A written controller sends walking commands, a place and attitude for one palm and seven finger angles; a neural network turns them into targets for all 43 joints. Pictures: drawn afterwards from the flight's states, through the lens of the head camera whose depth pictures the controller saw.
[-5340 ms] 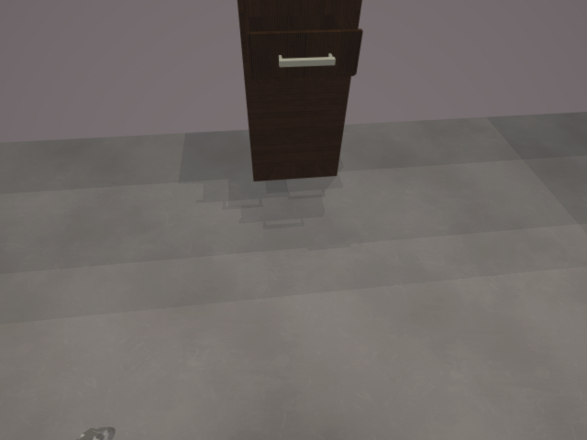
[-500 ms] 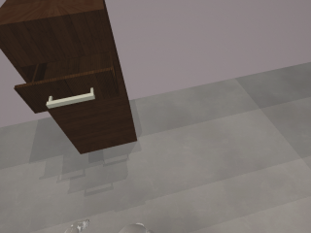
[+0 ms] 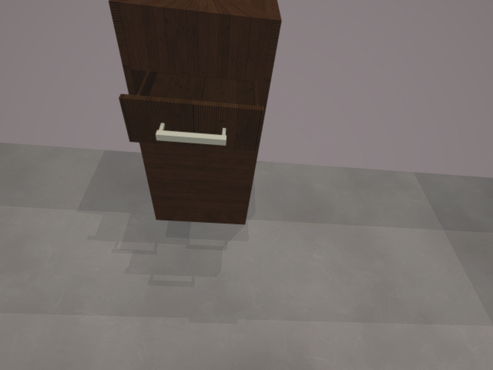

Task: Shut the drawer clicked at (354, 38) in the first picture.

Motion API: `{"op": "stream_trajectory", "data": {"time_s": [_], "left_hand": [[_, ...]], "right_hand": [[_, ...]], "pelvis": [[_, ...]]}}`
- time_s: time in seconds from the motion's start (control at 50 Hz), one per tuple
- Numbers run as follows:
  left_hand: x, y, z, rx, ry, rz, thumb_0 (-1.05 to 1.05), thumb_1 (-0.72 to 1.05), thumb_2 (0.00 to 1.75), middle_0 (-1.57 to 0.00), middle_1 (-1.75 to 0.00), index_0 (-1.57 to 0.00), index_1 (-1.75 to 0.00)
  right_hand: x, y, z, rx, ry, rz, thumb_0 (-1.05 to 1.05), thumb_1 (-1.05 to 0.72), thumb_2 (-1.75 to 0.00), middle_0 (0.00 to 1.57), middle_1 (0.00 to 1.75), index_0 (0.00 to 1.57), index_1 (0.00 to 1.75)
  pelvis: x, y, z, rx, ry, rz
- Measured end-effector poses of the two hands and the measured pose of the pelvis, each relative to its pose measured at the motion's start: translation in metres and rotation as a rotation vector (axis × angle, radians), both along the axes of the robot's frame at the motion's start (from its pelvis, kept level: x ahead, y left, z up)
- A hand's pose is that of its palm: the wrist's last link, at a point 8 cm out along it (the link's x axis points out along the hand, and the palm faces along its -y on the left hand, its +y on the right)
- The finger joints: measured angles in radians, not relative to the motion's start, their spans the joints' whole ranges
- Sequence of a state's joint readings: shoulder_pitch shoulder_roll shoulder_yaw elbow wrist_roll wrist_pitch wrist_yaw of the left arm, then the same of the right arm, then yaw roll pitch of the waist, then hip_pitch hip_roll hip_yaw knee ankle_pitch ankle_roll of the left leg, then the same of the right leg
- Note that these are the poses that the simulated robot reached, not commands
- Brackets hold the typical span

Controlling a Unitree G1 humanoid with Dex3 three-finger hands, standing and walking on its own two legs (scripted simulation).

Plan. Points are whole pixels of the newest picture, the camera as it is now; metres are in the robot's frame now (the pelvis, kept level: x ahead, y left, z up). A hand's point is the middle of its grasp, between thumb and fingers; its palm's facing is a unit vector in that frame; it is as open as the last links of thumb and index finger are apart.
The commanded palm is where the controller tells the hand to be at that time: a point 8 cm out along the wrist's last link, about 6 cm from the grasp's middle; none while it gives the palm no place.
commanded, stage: take the last steps up to it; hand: left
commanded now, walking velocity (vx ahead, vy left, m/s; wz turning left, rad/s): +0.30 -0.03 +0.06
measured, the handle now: (192, 133) +0.71 +0.21 -0.08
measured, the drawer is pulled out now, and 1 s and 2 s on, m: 0.14 0.14 0.14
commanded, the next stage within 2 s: come to a stop and stand still in 0.86 s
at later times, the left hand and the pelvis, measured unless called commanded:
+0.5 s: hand (184, 342) +0.20 +0.12 -0.16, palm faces -0.01 -0.98 -0.20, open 7.4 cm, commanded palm none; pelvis +0.09 -0.05 -0.01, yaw +1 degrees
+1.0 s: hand out of the picture +0.11 +0.10 -0.19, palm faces +0.19 -0.97 -0.13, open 7.4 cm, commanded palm none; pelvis +0.23 -0.03 -0.01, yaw +3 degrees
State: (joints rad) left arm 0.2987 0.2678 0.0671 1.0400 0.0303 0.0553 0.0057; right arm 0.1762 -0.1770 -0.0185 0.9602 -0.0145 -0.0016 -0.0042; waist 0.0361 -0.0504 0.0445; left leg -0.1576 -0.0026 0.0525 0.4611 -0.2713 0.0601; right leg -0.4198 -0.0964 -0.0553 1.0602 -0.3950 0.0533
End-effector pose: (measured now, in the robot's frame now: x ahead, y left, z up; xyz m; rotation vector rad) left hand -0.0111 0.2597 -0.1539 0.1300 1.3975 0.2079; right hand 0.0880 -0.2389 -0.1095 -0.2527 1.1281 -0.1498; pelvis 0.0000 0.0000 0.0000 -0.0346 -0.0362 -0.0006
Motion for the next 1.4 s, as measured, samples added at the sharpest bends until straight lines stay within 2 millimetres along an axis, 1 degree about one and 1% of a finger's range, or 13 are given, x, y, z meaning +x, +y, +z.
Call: {"op": "stream_trajectory", "data": {"time_s": [0.1,0.22,0.36,0.48,0.56,0.66,0.74,0.86,0.98,1.04,1.14,1.3,1.4], "left_hand": [[0.014,-0.001,0.007,-0.018,-0.042,-0.011,0.01,0.91,0.9,-0.2,-0.29,-0.2,-0.29],[0.049,-0.014,0.01,-0.034,-0.08,-0.036,0.01,0.91,0.9,-0.2,-0.29,-0.2,-0.29],[0.12,-0.044,0.018,-0.035,-0.151,-0.097,0.01,0.91,0.9,-0.2,-0.29,-0.2,-0.3],[0.192,-0.081,0.02,-0.01,-0.252,-0.142,0.01,0.91,0.9,-0.2,-0.3,-0.2,-0.3],[0.203,-0.099,0.021,-0.006,-0.289,-0.099,0.01,0.91,0.9,-0.2,-0.3,-0.2,-0.3],[0.186,-0.097,0.028,0.043,-0.222,-0.011,-0.02,0.95,0.9,-0.2,-0.3,-0.2,-0.3],[0.162,-0.1,0.025,0.03,-0.117,0.016,-0.01,0.94,0.9,-0.2,-0.3,-0.2,-0.3],[0.128,-0.111,0.016,-0.036,0.041,0.086,0.0,0.92,0.9,-0.2,-0.3,-0.2,-0.3],[0.115,-0.108,-0.002,-0.103,0.174,0.159,0.01,0.91,0.9,-0.2,-0.3,-0.2,-0.3],[0.126,-0.1,-0.008,-0.11,0.209,0.15,0.01,0.91,0.9,-0.2,-0.3,-0.2,-0.3],[0.175,-0.085,-0.006,-0.085,0.149,0.109,0.01,0.91,0.9,-0.2,-0.3,-0.2,-0.3],[0.258,-0.066,0.003,0.006,-0.033,0.035,0.01,0.91,0.9,-0.2,-0.29,-0.2,-0.3],[0.288,-0.073,0.013,0.077,-0.132,-0.006,0.0,0.91,0.9,-0.2,-0.29,-0.2,-0.29]], "right_hand": [[-0.03,0.012,-0.004,0.019,0.053,-0.049,-0.01,-0.92,-0.89,0.2,0.3,0.2,0.3],[-0.085,0.015,-0.017,0.05,0.202,-0.125,0.0,-0.92,-0.89,0.2,0.3,0.2,0.3],[-0.139,0.013,-0.026,0.105,0.395,-0.216,0.0,-0.91,-0.89,0.2,0.3,0.2,0.3],[-0.142,-0.005,-0.04,0.155,0.507,-0.251,0.0,-0.9,-0.89,0.2,0.3,0.2,0.3],[-0.1,-0.027,-0.046,0.163,0.497,-0.209,0.0,-0.9,-0.89,0.2,0.3,0.2,0.3],[-0.001,-0.054,-0.043,0.136,0.325,-0.139,0.0,-0.91,-0.89,0.2,0.3,0.19,0.3],[0.08,-0.062,-0.038,0.121,0.182,-0.085,0.0,-0.91,-0.89,0.2,0.3,0.19,0.3],[0.184,-0.049,-0.026,0.109,0.045,0.012,0.0,-0.91,-0.9,0.19,0.3,0.19,0.3],[0.262,-0.013,-0.024,0.081,-0.034,0.102,0.0,-0.91,-0.9,0.19,0.3,0.19,0.3],[0.273,0.003,-0.025,0.075,-0.041,0.103,0.0,-0.91,-0.89,0.2,0.3,0.19,0.3],[0.265,0.013,-0.026,0.084,0.012,0.037,-0.02,-0.92,-0.89,0.2,0.3,0.2,0.3],[0.247,-0.021,-0.032,0.068,0.073,-0.014,-0.02,-0.93,-0.89,0.2,0.3,0.2,0.3],[0.222,-0.051,-0.048,0.095,0.116,-0.052,-0.01,-0.91,-0.89,0.2,0.3,0.2,0.3]], "pelvis": [[0.007,0.008,0.006,0.006,0.0,0.014],[0.021,0.006,0.005,0.029,-0.001,0.021],[0.047,-0.012,0.003,0.046,0.004,0.02],[0.083,-0.045,-0.01,0.057,0.009,0.017],[0.103,-0.061,-0.01,0.042,-0.001,0.036],[0.13,-0.071,0.0,0.036,0.005,0.055],[0.151,-0.072,0.003,0.032,0.01,0.058],[0.184,-0.061,0.002,0.025,0.013,0.057],[0.222,-0.036,-0.011,0.008,0.013,0.058],[0.233,-0.028,-0.014,0.034,0.006,0.049],[0.244,-0.023,-0.007,0.043,-0.002,0.043],[0.244,-0.039,-0.006,0.046,0.004,0.047],[0.242,-0.062,-0.013,0.063,0.004,0.044]]}}
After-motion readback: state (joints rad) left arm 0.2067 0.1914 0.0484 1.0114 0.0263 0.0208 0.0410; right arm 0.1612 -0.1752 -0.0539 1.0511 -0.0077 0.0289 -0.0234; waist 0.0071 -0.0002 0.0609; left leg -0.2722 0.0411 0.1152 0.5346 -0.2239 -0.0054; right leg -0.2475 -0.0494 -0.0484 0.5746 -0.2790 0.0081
